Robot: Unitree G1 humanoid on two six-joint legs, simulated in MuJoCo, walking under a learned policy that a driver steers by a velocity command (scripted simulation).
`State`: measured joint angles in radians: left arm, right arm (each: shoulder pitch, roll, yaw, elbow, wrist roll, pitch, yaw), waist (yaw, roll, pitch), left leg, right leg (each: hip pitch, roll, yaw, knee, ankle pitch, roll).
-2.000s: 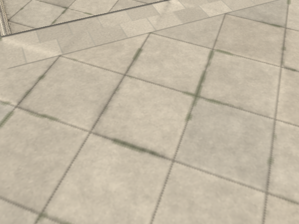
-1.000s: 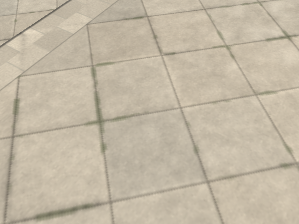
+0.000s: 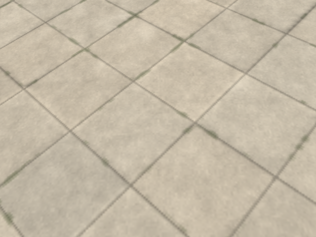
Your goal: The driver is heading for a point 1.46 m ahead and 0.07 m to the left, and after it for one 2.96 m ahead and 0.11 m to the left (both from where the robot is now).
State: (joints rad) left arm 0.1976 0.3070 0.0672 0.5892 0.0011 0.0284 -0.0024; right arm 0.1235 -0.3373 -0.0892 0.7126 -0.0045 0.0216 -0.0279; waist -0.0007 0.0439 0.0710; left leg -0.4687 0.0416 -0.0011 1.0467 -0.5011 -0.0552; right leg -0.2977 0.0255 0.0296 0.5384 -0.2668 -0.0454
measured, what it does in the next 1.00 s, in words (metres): steps on the spot: left foot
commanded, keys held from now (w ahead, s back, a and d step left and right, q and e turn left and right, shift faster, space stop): e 0.06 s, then no key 0.62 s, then w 0.32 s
